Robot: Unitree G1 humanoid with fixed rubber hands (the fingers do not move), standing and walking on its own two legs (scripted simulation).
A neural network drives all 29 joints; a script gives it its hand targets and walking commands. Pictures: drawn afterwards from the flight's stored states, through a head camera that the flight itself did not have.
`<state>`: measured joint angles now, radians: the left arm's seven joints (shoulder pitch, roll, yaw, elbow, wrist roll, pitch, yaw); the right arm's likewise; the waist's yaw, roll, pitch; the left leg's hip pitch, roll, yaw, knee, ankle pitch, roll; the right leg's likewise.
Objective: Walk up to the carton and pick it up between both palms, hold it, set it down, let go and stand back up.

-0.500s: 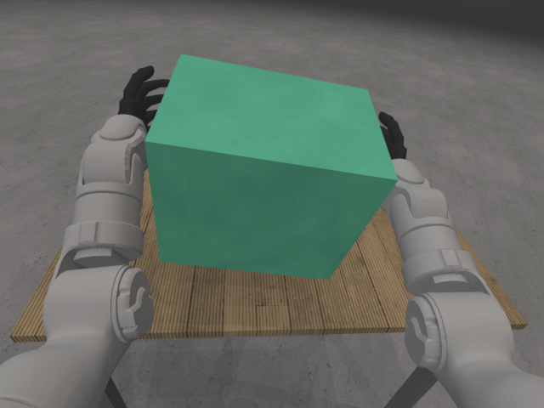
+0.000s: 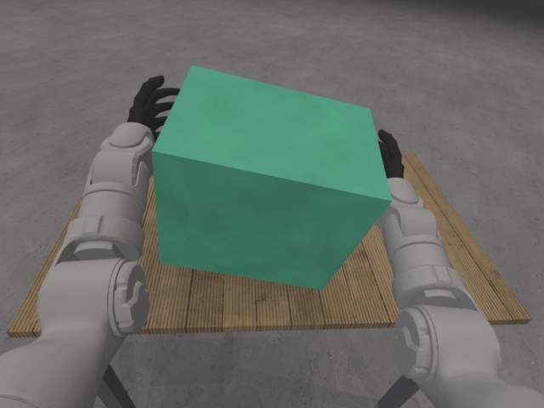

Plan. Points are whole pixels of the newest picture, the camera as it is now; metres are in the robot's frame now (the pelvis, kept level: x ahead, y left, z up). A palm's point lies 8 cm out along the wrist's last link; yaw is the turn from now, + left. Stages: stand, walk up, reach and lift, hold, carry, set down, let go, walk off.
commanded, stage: set down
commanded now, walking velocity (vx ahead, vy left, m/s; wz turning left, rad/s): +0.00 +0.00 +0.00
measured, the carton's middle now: (262, 187) +0.41 -0.02 +0.15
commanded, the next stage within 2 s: none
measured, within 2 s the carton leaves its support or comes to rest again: neither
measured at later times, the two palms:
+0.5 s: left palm (149, 143) +0.46 +0.15 +0.20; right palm (377, 196) +0.38 -0.20 +0.15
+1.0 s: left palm (160, 145) +0.48 +0.14 +0.19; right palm (376, 206) +0.39 -0.21 +0.13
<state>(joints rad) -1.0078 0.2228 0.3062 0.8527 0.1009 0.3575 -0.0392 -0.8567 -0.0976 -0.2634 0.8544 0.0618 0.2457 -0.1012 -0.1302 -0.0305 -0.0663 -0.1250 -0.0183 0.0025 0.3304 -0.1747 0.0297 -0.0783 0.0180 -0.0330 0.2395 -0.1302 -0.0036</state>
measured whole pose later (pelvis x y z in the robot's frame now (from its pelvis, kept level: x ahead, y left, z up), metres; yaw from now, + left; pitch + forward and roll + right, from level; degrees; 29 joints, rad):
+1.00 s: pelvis +0.01 +0.00 +0.00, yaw -1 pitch +3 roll -1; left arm -1.07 0.26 0.31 1.13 0.10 0.14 -0.11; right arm -0.77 0.02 -0.41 0.79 -0.13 0.16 -0.10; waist -0.14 -0.01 -0.07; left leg -0.20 -0.02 0.01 0.33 -0.18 0.03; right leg -0.17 0.01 -0.02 0.25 -0.13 0.00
